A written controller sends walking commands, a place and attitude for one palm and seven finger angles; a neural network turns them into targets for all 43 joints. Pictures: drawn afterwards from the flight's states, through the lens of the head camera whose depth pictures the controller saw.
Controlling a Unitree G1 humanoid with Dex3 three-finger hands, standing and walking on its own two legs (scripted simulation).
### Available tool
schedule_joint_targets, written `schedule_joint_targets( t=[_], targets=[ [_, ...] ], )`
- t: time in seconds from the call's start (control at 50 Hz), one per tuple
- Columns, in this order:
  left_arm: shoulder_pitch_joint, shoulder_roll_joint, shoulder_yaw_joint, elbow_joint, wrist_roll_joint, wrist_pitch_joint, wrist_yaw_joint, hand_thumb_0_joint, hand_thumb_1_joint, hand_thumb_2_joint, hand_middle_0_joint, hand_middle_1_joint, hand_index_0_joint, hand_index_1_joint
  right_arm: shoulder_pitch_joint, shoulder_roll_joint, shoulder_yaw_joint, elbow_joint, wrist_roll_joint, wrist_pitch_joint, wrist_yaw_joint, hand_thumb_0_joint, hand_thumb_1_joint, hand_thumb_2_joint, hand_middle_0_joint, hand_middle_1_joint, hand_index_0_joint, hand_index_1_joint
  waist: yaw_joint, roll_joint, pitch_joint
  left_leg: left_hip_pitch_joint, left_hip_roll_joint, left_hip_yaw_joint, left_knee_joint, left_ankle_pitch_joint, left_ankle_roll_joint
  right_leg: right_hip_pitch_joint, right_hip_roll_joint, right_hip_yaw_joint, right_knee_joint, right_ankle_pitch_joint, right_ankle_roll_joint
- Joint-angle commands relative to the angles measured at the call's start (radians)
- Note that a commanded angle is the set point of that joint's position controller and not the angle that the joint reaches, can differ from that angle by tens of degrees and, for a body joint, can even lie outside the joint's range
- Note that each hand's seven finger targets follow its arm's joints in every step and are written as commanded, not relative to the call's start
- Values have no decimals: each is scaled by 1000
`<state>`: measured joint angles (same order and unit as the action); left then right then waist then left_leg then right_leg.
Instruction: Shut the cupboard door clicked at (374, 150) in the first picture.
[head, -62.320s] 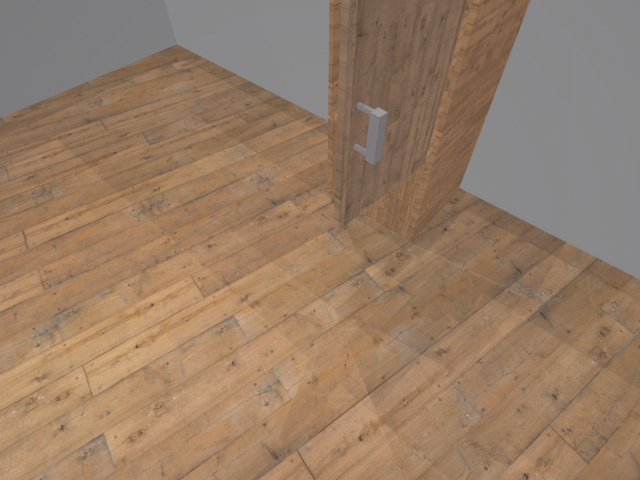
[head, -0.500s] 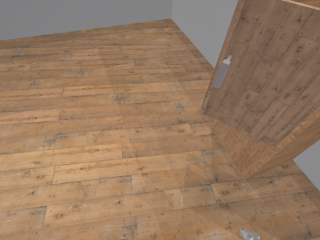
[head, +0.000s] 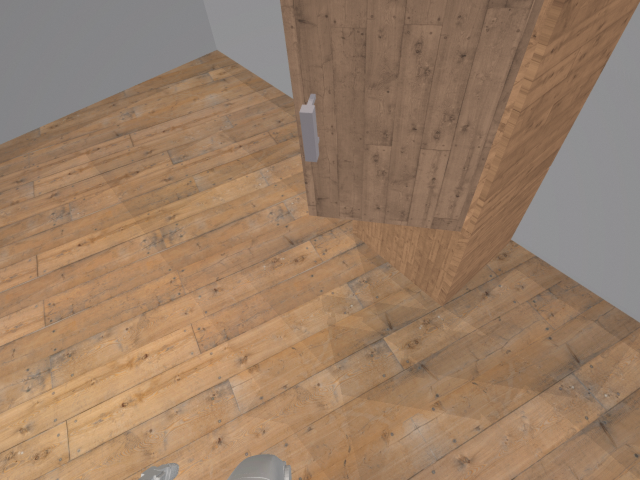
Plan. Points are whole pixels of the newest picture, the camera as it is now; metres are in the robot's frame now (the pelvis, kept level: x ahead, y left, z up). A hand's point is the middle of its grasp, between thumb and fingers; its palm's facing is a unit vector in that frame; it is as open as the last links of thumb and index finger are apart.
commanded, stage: turn to face it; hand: left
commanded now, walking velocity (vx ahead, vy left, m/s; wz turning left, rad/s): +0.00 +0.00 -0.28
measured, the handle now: (312, 127) +0.76 +0.06 -0.03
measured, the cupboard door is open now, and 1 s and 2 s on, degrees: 38 38 38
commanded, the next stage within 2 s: take the last steps up to it in 0.26 s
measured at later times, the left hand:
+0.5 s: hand out of the picture +0.10 +0.21 -0.16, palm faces -0.12 -0.97 -0.21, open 7.3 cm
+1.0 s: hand out of the picture +0.10 +0.15 -0.19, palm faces -0.11 -0.99 -0.12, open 7.3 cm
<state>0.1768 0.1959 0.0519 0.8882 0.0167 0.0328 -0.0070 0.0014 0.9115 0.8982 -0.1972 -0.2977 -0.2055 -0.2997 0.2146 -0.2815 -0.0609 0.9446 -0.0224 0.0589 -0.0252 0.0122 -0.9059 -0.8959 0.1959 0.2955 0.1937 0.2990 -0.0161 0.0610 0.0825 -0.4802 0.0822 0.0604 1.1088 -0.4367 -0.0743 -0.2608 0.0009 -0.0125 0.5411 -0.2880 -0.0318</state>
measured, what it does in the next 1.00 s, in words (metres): walks ahead: left foot, then right foot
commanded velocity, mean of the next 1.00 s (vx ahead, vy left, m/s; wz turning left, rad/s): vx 0.19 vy -0.03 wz -0.13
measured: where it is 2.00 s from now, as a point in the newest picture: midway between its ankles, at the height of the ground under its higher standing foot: (365, 462)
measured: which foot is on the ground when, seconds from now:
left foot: up 0.00-0.24, down 0.26-0.60, up 0.62-0.98, down 1.00-1.00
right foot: down 0.00-0.26, up 0.28-0.56, down 0.58-1.00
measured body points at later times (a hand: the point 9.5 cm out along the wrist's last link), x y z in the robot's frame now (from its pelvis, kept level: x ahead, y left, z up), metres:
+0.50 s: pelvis +0.02 +0.02 +0.00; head +0.04 +0.02 +0.45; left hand +0.11 +0.26 -0.15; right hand +0.02 -0.22 -0.14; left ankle +0.03 +0.14 -0.74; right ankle -0.03 -0.10 -0.70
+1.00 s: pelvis +0.15 -0.01 -0.02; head +0.18 +0.00 +0.43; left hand +0.11 +0.20 -0.18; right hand +0.18 -0.26 -0.16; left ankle +0.26 +0.06 -0.74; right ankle -0.02 -0.09 -0.73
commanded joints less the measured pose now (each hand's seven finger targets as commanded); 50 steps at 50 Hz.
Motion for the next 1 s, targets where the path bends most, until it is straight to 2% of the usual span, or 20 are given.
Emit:
schedule_joint_targets(
  t=[0.0,0.14,0.2,0.24,0.26,0.32,0.36,0.46,0.52,0.54,0.56,0.58,0.6,0.62,0.72,0.86,0.92,0.94,0.96,0.98],
  targets=[
    [22,202,51,-59,5,-26,24,0,900,900,-200,-300,-200,-300,9,-33,-4,-75,5,-26,10,0,-900,-900,200,300,200,300,11,-182,-147,-41,1,-33,-58,72,-12,135,-223,192,-192,451,-145],
    [45,212,61,-23,13,-19,25,0,900,900,-200,-300,-200,-300,-2,-11,2,-74,12,-41,1,0,-900,-900,200,300,200,300,29,-224,-112,91,-35,-23,-397,36,5,101,-234,290,-166,434,-167],
    [12,170,52,-20,-2,-9,24,0,900,900,-200,-300,-200,-300,104,-26,5,-27,12,-59,-7,0,-900,-900,200,300,200,300,-21,-137,-119,366,-25,-26,-704,285,23,-61,-141,241,-67,291,-69],
    [58,86,35,-36,-13,1,15,0,900,900,-200,-300,-200,-300,115,-159,-15,-40,-8,-66,-16,0,-900,-900,200,300,200,300,-10,238,-113,385,314,-376,-834,416,183,-208,41,48,213,-228,28],
    [39,108,36,-39,-6,3,15,0,900,900,-200,-300,-200,-300,99,-155,-11,-53,-11,-60,-16,0,-900,-900,200,300,200,300,-11,171,-82,281,347,-388,-849,359,242,-168,18,71,350,-293,28],
    [30,111,50,-11,6,16,0,0,900,900,-200,-300,-200,-300,24,-96,5,-57,-16,-65,-26,0,-900,-900,200,300,200,300,19,151,-42,252,254,-233,-838,478,225,-206,-7,67,510,-200,46],
    [42,84,41,0,3,13,-6,0,900,900,-200,-300,-200,-300,14,-81,12,-51,-16,-66,-26,0,-900,-900,200,300,200,300,24,121,-60,290,214,-143,-805,530,213,-177,-12,32,425,-181,48],
    [19,60,24,6,8,-5,-24,0,900,900,-200,-300,-200,-300,87,-118,-14,-8,-18,-64,-11,0,-900,-900,200,300,200,300,-22,103,-87,327,228,-163,-828,114,214,-86,10,-59,173,-179,30],
    [116,63,31,50,12,-16,-30,0,900,900,-200,-300,-200,-300,60,-115,-20,4,-11,-62,-4,0,-900,-900,200,300,200,300,28,47,-65,197,182,-100,-754,-64,166,117,29,-83,-75,-28,14],
    [169,91,38,71,14,-27,-25,0,900,900,-200,-300,-200,-300,56,-83,-15,3,-5,-65,-1,0,-900,-900,200,300,200,300,52,-43,-62,107,118,-41,-643,-86,128,222,-12,-10,-180,-60,-8],
    [245,174,53,95,19,-43,-11,0,900,900,-200,-300,-200,-300,34,-9,2,-19,9,-71,7,0,-900,-900,200,300,200,300,87,-282,-70,-96,-1,87,-400,-124,73,363,-218,300,-322,-184,-90],
    [292,232,62,112,11,-45,3,0,900,900,-200,-300,-200,-300,-65,-7,9,-65,0,-73,14,0,-900,-900,200,300,200,300,127,-364,-2,-227,-36,54,-185,-207,59,313,-371,506,-404,-202,-195],
    [281,210,52,109,7,-48,8,0,900,900,-200,-300,-200,-300,-90,-24,2,-72,-6,-74,20,0,-900,-900,200,300,200,300,108,-235,37,-258,-15,-20,-81,-133,65,263,-372,467,-413,-226,-228],
    [236,160,46,115,7,-62,15,0,900,900,-200,-300,-200,-300,-73,-19,-3,-47,-9,-75,19,0,-900,-900,200,300,200,300,74,-294,70,-277,7,-48,-44,-50,64,244,-324,443,-402,-145,-219],
    [209,100,18,134,3,-97,21,0,900,900,-200,-300,-200,-300,-22,36,9,3,-7,-79,38,0,-900,-900,200,300,200,300,16,-156,22,-169,15,11,-137,122,35,243,-233,133,-330,382,-175],
    [263,102,12,204,9,-101,28,0,900,900,-200,-300,-200,-300,-90,56,13,-12,2,-96,45,0,-900,-900,200,300,200,300,28,-177,27,-68,-9,48,-388,176,70,283,-239,102,-289,502,-157],
    [216,107,18,207,1,-99,27,0,900,900,-200,-300,-200,-300,59,34,7,43,-2,-106,29,0,-900,-900,200,300,200,300,-54,-136,-14,186,-73,90,-523,260,97,214,-190,26,-106,665,-119],
    [219,90,16,206,-4,-96,28,0,900,900,-200,-300,-200,-300,176,4,0,83,-9,-111,22,0,-900,-900,200,300,200,300,-95,-90,-64,364,-67,59,-573,321,106,130,-154,3,52,601,-96],
    [265,47,12,193,-6,-89,26,0,900,900,-200,-300,-200,-300,292,-86,-19,108,-23,-117,11,0,-900,-900,200,300,200,300,-117,89,-151,563,128,-220,-621,325,179,-70,-56,-37,285,262,-50],
    [282,21,0,169,-19,-86,19,0,900,900,-200,-300,-200,-300,370,-151,-31,118,-24,-113,1,0,-900,-900,200,300,200,300,-115,248,-221,654,346,-537,-793,301,283,-221,57,-62,585,-280,-26]
  ],
)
